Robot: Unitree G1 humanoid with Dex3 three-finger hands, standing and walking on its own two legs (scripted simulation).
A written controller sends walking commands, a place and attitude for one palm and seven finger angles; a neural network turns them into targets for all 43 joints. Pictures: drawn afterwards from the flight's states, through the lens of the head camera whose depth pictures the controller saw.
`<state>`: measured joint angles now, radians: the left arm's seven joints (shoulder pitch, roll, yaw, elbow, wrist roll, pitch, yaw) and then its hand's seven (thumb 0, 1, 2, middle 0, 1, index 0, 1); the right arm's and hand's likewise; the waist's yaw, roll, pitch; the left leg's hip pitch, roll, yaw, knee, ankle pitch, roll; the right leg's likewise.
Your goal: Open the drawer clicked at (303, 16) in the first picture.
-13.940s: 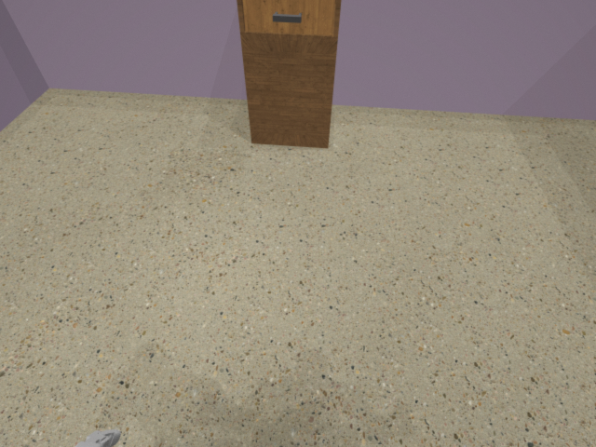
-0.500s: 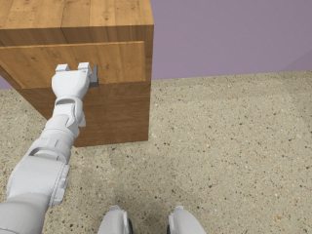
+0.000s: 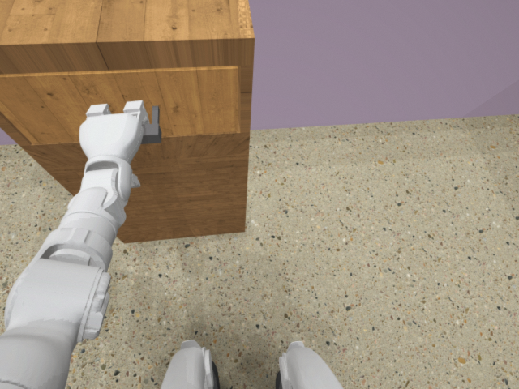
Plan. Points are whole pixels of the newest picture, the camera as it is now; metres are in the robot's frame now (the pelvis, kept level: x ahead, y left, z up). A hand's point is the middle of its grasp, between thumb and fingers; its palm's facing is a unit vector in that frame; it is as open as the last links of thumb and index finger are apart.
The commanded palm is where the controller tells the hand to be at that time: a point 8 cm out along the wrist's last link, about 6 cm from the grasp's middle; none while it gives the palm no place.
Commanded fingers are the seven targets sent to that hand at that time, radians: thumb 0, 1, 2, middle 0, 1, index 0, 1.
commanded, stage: close the thumb around the handle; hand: left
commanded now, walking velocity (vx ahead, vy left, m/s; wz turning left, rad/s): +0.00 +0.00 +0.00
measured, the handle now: (124, 124) +0.55 +0.18 +0.01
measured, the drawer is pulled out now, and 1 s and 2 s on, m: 0.00 0.04 0.17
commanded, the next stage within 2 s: pull the drawer open in 0.40 s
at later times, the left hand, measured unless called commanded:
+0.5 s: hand (124, 156) +0.50 +0.19 -0.02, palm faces -0.07 -0.02 -1.00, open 5.5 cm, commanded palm +0.49 +0.17 +0.04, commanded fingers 0.00 0.90 0.90 -0.40 -1.35 -0.40 -1.35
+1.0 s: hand (123, 177) +0.46 +0.18 -0.02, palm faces -0.05 -0.06 -1.00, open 5.5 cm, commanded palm +0.43 +0.17 +0.04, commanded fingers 0.00 0.90 0.90 -0.40 -1.35 -0.40 -1.35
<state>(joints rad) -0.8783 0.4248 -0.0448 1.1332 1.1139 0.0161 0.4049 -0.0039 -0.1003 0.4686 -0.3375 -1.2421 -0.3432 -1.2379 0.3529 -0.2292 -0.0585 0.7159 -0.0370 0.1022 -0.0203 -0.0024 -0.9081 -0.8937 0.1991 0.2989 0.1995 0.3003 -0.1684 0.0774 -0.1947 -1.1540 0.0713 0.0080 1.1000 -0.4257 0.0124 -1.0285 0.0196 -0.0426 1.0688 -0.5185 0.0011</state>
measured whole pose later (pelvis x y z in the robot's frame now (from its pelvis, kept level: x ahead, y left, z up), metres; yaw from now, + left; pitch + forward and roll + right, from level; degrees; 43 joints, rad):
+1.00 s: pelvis +0.03 +0.01 +0.02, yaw +0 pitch +24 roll -2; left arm -0.60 0.32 -0.08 0.92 1.11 0.02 0.47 0.01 0.74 0.78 -0.30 -1.35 -0.41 -1.34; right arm 0.33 -0.22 -0.09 0.71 -0.04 0.15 0.01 0.00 -0.91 -0.89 0.20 0.30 0.20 0.30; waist -0.10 0.07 -0.21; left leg -1.00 0.07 0.04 1.02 -0.44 0.02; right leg -0.88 0.01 -0.01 0.98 -0.52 0.01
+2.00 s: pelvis +0.02 -0.01 +0.02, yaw +1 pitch +18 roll -1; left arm -0.07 0.25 -0.16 0.45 1.12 0.06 0.51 0.03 0.72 0.80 -0.30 -1.35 -0.41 -1.35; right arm 0.21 -0.23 -0.08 0.63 -0.04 0.16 0.01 0.00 -0.91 -0.89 0.20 0.30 0.20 0.30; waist -0.03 0.07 -0.21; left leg -0.88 0.06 0.03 1.01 -0.44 -0.01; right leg -0.77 0.01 -0.02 1.00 -0.54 -0.01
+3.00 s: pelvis +0.01 -0.02 +0.01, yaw +1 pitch +17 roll +0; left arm 0.35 0.27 -0.17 0.07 1.11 0.04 0.53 0.04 0.70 0.77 -0.30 -1.35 -0.41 -1.35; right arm 0.14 -0.22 -0.03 0.51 -0.05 0.16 0.03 0.01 -0.91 -0.89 0.20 0.30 0.20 0.30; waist 0.02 0.06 -0.21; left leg -0.89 0.06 0.02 1.08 -0.47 -0.02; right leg -0.80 0.01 -0.02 1.10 -0.59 -0.03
